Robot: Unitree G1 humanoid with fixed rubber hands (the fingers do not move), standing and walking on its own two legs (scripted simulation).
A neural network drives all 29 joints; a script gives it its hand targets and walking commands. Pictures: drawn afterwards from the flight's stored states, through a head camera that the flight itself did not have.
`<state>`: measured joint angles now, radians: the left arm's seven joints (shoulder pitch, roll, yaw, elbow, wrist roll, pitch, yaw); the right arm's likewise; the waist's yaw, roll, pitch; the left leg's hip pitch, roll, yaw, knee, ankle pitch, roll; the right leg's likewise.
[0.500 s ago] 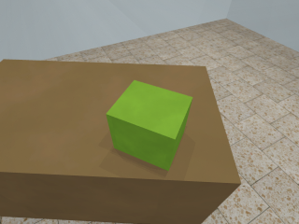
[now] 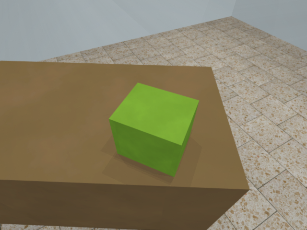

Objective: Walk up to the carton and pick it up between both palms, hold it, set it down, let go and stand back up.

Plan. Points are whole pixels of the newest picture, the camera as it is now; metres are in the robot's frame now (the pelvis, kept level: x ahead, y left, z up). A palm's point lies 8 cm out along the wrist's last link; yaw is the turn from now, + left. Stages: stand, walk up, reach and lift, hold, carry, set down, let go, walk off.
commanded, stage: stand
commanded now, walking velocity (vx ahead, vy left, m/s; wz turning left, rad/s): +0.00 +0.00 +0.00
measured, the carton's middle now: (155, 128) +0.44 +0.01 -0.01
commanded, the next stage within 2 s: none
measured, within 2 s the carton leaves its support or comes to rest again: neither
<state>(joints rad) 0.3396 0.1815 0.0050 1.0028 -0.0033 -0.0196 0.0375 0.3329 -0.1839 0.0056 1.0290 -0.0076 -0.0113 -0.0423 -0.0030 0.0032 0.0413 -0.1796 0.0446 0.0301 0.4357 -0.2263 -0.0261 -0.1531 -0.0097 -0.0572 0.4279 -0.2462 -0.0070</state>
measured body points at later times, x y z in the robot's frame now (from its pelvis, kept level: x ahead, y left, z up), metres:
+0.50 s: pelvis +0.01 +0.00 +0.00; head +0.02 +0.00 +0.45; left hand +0.01 +0.24 -0.15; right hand +0.00 -0.23 -0.15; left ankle +0.01 +0.13 -0.74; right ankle -0.01 -0.11 -0.74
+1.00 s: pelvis +0.01 +0.01 +0.00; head +0.02 +0.01 +0.45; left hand +0.01 +0.24 -0.15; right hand +0.00 -0.23 -0.15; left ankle +0.01 +0.13 -0.74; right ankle -0.01 -0.11 -0.74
